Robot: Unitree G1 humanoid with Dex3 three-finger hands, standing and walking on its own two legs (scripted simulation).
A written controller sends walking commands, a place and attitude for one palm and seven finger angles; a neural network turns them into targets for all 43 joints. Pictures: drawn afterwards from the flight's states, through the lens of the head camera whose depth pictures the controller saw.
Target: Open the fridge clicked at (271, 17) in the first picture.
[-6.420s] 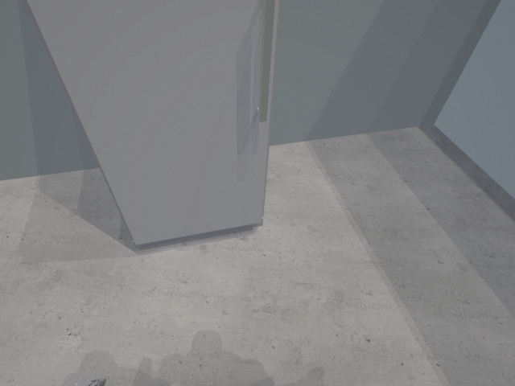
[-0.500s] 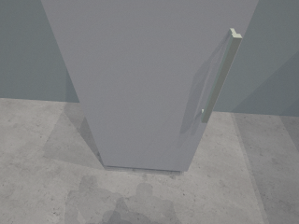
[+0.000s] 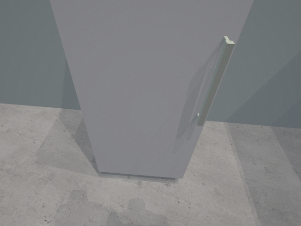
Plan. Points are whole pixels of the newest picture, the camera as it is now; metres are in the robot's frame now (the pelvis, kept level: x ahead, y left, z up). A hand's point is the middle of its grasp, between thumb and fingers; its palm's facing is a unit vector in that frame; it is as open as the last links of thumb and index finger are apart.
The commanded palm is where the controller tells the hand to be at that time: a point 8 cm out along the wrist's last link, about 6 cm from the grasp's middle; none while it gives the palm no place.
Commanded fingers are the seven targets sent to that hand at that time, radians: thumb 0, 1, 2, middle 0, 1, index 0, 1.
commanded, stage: look again from close up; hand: right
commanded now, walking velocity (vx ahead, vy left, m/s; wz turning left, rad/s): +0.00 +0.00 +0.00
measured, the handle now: (210, 87) +0.56 -0.18 +0.10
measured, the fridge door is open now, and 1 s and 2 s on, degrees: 0 0 0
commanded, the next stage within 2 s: shuffle to correct the standing spot in 1.84 s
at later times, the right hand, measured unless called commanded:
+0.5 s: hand out of the picture -0.01 -0.18 -0.17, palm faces +0.03 +0.98 -0.21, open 7.4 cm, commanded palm none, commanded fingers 0.00 -0.90 -0.90 0.20 0.30 0.20 0.30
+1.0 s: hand out of the picture -0.02 -0.16 -0.17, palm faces +0.05 +0.98 -0.17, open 7.4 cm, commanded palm none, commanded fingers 0.00 -0.90 -0.90 0.20 0.30 0.20 0.30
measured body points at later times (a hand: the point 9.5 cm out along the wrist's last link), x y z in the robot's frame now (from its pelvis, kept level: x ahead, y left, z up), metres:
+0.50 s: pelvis -0.02 +0.01 +0.00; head -0.02 +0.01 +0.45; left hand -0.02 +0.25 -0.16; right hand -0.01 -0.23 -0.15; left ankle +0.04 +0.13 -0.74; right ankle +0.00 -0.13 -0.74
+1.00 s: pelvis -0.01 +0.01 +0.00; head -0.01 +0.01 +0.45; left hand -0.02 +0.21 -0.16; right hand -0.02 -0.21 -0.16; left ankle +0.04 +0.13 -0.74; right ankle +0.00 -0.13 -0.74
